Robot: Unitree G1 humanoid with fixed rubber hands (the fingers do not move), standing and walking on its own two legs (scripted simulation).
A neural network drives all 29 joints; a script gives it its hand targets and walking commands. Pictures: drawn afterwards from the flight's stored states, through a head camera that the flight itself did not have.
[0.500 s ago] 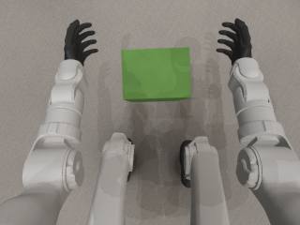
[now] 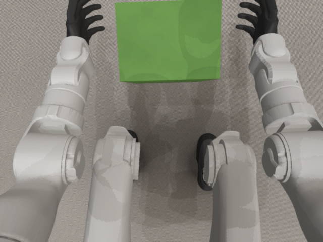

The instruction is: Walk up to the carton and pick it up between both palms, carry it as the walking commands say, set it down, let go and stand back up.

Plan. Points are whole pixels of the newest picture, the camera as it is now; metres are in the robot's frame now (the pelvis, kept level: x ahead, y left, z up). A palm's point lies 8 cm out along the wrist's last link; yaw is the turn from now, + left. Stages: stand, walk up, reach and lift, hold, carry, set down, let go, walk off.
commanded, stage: reach and lift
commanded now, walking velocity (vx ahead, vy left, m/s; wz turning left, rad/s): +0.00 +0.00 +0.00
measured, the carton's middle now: (167, 52) +0.49 +0.01 -0.29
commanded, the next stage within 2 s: none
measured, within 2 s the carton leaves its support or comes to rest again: leaves its support in 1.52 s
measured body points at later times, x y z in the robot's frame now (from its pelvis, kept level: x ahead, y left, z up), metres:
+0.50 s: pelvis -0.01 +0.00 -0.03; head +0.36 +0.00 +0.23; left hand +0.52 +0.19 -0.22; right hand +0.53 -0.17 -0.22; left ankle +0.11 +0.14 -0.38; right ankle +0.11 -0.14 -0.38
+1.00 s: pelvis -0.01 +0.00 -0.03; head +0.36 +0.00 +0.22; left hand +0.52 +0.17 -0.22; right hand +0.53 -0.14 -0.22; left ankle +0.11 +0.14 -0.38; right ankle +0.11 -0.14 -0.38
